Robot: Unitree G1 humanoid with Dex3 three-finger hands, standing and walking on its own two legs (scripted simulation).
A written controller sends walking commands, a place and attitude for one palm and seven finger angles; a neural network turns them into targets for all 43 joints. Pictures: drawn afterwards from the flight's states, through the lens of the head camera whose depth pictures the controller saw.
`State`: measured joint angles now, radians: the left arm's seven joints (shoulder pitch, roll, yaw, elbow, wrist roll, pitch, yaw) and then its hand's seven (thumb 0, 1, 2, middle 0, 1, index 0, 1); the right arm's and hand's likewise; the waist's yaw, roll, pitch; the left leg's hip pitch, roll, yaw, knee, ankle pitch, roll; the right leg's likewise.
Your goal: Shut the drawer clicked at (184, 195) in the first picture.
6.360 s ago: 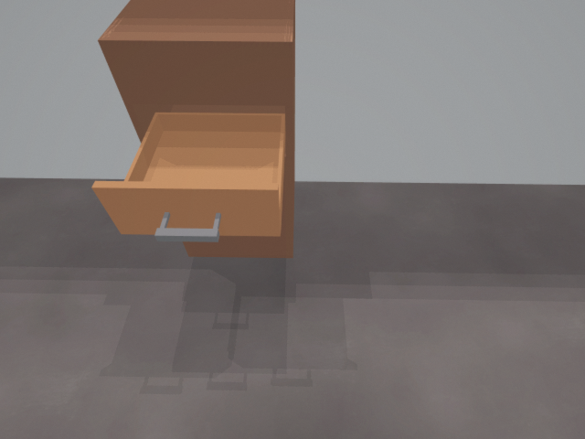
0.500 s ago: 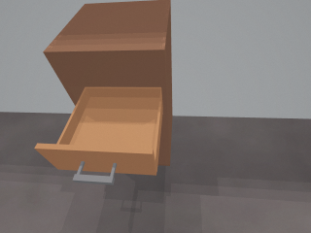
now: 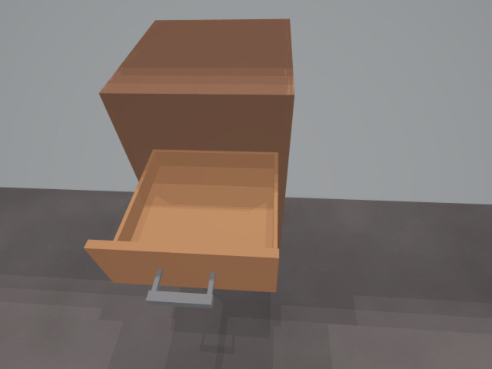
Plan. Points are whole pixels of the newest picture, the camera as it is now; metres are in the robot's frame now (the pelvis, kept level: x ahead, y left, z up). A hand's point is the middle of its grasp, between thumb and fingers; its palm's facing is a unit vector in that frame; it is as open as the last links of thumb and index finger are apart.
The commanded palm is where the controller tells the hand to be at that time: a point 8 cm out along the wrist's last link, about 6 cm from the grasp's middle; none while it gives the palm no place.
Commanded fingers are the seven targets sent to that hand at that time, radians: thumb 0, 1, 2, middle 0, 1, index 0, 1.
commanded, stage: come to a stop and stand still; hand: left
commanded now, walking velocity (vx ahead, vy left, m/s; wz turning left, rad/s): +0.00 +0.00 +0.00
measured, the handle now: (182, 288) +0.29 +0.17 -0.12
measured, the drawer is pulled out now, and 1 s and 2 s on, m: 0.30 0.30 0.30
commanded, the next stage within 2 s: look again from close up in 1.18 s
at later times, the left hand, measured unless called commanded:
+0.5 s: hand out of the picture +0.07 +0.17 -0.15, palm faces -0.04 -0.97 -0.24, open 7.3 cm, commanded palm none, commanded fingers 0.00 0.90 0.90 -0.20 -0.30 -0.20 -0.30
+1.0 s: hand out of the picture +0.03 +0.13 -0.16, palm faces -0.02 -0.98 -0.21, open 7.3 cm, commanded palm none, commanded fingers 0.00 0.90 0.90 -0.20 -0.30 -0.20 -0.30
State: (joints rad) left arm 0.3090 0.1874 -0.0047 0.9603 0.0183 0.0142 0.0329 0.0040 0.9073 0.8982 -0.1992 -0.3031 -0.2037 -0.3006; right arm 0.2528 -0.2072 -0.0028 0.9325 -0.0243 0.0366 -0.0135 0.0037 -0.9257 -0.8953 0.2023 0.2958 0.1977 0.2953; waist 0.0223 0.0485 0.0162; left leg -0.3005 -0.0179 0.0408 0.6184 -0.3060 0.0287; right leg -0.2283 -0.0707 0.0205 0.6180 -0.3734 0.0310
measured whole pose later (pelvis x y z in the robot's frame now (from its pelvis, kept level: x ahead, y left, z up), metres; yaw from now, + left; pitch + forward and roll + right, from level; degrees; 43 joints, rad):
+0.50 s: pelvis +0.02 -0.01 +0.01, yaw -2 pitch +0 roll +1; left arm 0.25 0.17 -0.02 0.99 0.01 0.01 0.04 0.00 0.91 0.90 -0.20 -0.30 -0.20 -0.30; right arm 0.27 -0.19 0.02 1.05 -0.01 -0.01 -0.02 0.01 -0.91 -0.90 0.20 0.30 0.20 0.30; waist -0.01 0.01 0.03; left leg -0.20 0.00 0.07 0.47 -0.26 0.01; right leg -0.15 -0.05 0.05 0.49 -0.33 0.04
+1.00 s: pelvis +0.02 -0.04 +0.02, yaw -1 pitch -1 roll +1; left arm 0.30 0.16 -0.03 1.05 0.00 -0.01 0.04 0.01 0.91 0.90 -0.20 -0.30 -0.20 -0.30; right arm 0.24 -0.18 0.02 1.11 -0.01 -0.01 -0.02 0.00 -0.91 -0.90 0.20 0.30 0.20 0.30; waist 0.00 0.00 0.04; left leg -0.17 0.05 0.04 0.42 -0.23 -0.04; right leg -0.12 -0.01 0.01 0.44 -0.31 0.00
